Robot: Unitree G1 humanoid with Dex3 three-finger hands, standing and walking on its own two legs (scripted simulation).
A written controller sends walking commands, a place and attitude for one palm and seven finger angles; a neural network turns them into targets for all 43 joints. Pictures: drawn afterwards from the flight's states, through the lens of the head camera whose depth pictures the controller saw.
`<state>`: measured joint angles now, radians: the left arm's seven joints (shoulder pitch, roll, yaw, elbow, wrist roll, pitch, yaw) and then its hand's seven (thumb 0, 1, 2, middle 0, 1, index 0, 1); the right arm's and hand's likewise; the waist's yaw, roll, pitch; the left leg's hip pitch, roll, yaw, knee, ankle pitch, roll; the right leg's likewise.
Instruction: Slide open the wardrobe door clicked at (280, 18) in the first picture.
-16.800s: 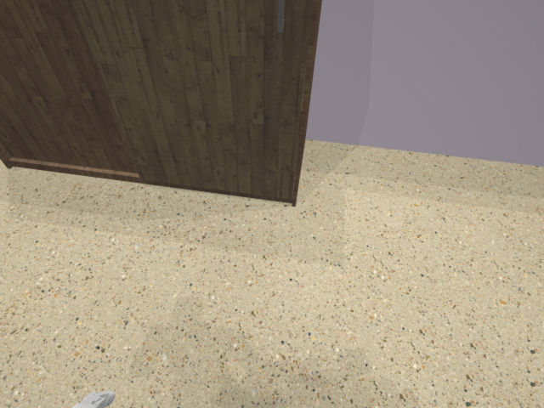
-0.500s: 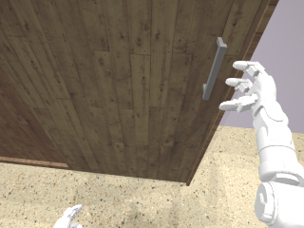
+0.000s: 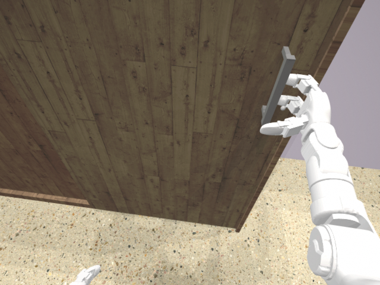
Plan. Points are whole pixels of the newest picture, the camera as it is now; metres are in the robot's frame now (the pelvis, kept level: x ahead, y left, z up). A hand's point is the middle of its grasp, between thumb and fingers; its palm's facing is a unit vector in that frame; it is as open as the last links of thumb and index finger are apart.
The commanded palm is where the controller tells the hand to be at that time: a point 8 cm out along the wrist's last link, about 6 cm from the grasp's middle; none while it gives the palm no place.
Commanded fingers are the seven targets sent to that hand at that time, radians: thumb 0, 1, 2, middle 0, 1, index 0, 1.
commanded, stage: feel for the door with the fingertips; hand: right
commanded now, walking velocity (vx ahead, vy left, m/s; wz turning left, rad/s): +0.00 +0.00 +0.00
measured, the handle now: (274, 89) +0.51 -0.12 +0.17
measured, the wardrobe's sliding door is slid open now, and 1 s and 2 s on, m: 0.00 0.00 0.00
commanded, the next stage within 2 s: slide the fingers in behind the handle in 0.58 s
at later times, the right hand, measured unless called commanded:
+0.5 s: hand (285, 101) +0.47 -0.14 +0.18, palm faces +0.01 +1.00 +0.01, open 13.9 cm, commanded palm +0.44 -0.19 +0.17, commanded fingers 0.00 0.50 -0.30 0.30 1.20 0.30 1.20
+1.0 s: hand (290, 104) +0.46 -0.15 +0.18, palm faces +0.02 +1.00 +0.01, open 14.0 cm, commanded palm +0.43 -0.20 +0.17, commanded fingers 0.00 0.50 -0.30 0.30 1.20 0.30 1.20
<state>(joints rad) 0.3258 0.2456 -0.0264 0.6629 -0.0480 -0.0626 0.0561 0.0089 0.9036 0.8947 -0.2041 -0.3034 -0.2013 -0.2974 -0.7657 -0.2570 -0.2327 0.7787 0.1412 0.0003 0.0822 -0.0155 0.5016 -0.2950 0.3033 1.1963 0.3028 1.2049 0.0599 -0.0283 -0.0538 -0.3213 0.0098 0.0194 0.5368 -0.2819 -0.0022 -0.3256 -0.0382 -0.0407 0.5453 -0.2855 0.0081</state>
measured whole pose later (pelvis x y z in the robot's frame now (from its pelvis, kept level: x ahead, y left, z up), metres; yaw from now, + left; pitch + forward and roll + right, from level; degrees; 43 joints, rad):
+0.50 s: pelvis +0.00 +0.00 +0.00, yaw -1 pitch +6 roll +0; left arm 0.34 0.26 -0.02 0.68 -0.04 -0.07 0.05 0.01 0.90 0.89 -0.20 -0.30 -0.20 -0.30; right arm -0.88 -0.30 -0.24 0.93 0.13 -0.06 0.10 -0.02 0.50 -0.30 0.32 1.21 0.31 1.21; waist 0.07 -0.02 -0.06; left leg -0.36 0.01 0.03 0.55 -0.29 0.00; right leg -0.37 -0.04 -0.03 0.57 -0.29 0.01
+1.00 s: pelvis +0.00 +0.00 +0.00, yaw +0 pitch +5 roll +1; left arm 0.36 0.25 -0.01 0.67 -0.04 -0.06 0.05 0.01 0.90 0.89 -0.20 -0.30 -0.20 -0.30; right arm -0.82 -0.30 -0.25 0.87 0.14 -0.06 0.10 -0.02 0.50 -0.30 0.31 1.20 0.30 1.21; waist 0.07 -0.03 -0.07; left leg -0.35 0.01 0.02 0.54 -0.28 -0.01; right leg -0.36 -0.04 -0.04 0.57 -0.29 0.00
